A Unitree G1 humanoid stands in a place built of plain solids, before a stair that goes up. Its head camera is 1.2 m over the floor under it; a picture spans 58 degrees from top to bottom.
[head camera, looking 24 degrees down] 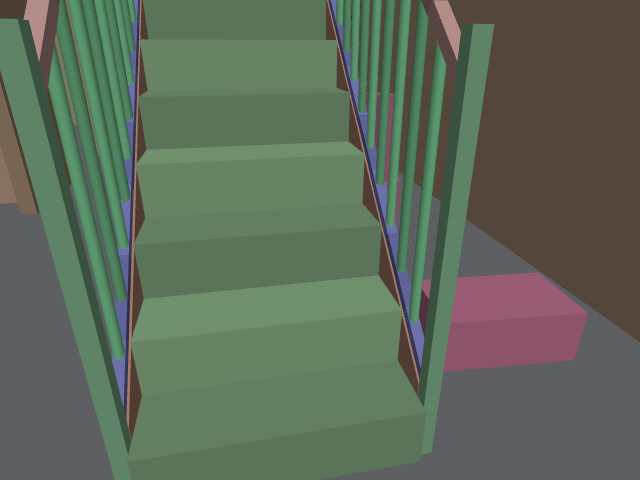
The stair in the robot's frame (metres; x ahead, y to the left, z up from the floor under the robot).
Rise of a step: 0.20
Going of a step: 0.24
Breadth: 0.84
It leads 12 degrees to the left of straight ahead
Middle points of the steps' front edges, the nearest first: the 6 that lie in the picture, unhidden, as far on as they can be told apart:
0.89 0.09 0.21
1.12 0.14 0.41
1.36 0.19 0.62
1.59 0.24 0.82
1.83 0.29 1.03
2.06 0.34 1.23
